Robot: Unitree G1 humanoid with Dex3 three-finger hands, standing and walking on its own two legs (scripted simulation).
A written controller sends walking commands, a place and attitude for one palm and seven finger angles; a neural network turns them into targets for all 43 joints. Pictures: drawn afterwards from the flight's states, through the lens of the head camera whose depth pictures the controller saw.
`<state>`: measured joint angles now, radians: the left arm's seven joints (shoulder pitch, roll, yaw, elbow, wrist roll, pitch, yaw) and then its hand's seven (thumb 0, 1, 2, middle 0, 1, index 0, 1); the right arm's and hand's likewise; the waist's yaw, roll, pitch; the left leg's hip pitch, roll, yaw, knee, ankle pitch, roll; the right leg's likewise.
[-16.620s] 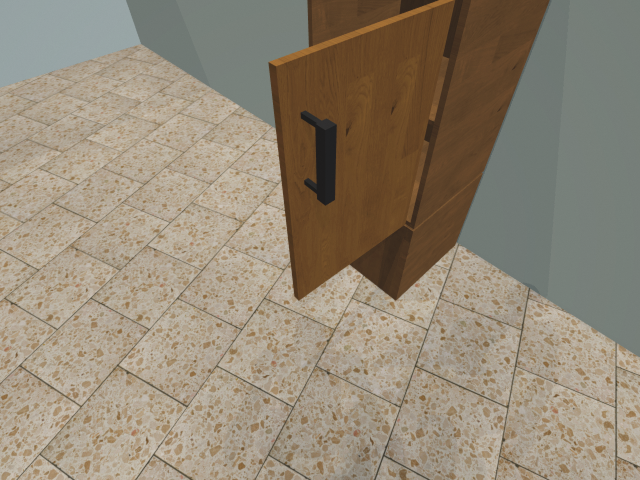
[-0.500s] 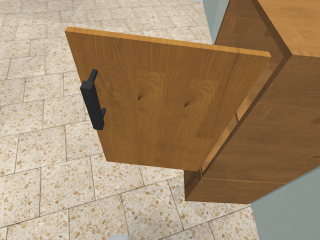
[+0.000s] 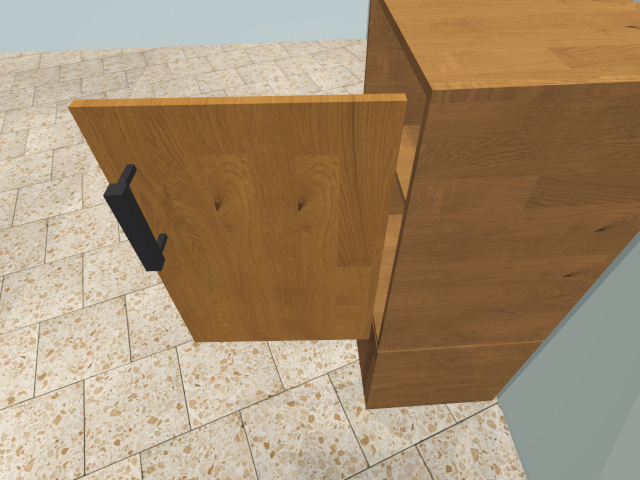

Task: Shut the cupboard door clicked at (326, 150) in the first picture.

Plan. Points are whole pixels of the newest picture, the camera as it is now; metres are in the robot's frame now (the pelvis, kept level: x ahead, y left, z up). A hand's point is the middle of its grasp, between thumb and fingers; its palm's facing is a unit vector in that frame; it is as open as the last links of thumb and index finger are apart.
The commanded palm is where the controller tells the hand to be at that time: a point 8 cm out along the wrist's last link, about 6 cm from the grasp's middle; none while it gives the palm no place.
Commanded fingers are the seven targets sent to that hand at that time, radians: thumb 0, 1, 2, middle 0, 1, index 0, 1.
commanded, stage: come to a stop and stand still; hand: left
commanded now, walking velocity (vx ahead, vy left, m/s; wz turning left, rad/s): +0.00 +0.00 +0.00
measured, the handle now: (142, 219) +0.44 +0.27 +0.09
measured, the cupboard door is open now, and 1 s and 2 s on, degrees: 87 87 87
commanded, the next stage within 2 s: look again from close up in 0.40 s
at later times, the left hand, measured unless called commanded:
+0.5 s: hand out of the picture -0.05 +0.12 -0.17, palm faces +0.07 -0.99 -0.15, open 7.4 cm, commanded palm none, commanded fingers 0.00 0.90 0.90 -0.20 -0.30 -0.20 -0.30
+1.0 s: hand out of the picture -0.01 +0.18 -0.17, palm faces +0.01 -0.98 -0.21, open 7.3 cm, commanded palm none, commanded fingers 0.00 0.90 0.90 -0.20 -0.30 -0.20 -0.30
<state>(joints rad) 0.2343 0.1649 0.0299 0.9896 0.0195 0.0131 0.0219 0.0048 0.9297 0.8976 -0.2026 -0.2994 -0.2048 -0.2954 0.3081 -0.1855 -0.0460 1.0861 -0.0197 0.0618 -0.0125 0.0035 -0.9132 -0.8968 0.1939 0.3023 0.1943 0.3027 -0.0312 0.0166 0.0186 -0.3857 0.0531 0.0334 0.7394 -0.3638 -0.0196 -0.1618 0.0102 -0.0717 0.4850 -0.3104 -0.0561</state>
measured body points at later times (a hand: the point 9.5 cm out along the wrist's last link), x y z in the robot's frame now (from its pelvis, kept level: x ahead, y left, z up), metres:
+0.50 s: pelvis -0.01 -0.03 +0.01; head -0.01 -0.03 +0.45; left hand -0.05 +0.17 -0.16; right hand -0.02 -0.24 -0.16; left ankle -0.01 +0.11 -0.74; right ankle -0.03 -0.08 -0.74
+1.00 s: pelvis -0.02 +0.00 +0.00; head -0.02 -0.01 +0.45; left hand -0.01 +0.23 -0.15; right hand -0.06 -0.19 -0.17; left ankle -0.02 +0.11 -0.74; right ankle -0.03 -0.08 -0.74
